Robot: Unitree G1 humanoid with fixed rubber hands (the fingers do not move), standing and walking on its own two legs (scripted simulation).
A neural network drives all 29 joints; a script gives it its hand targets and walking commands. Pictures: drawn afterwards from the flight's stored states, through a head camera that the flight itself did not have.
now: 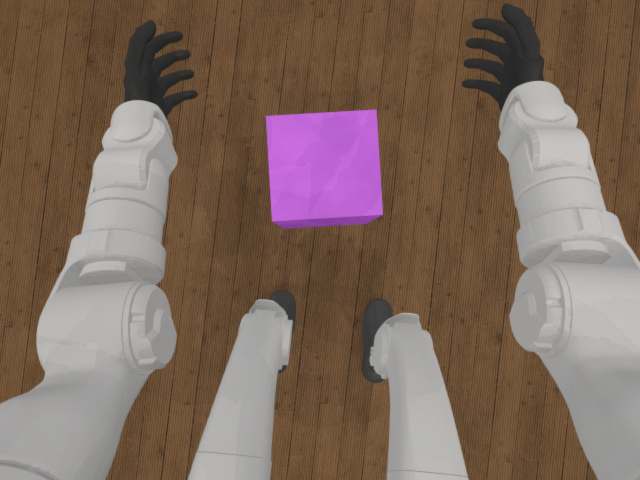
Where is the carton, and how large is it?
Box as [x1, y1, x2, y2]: [266, 109, 382, 228]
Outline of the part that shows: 376,109 266,116 272,221 283,228 366,223 382,214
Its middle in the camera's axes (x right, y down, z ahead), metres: +0.01 -0.15 +0.85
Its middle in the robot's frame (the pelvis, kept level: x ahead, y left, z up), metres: +0.50 +0.04 -0.52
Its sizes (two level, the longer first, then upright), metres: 0.210 0.200 0.250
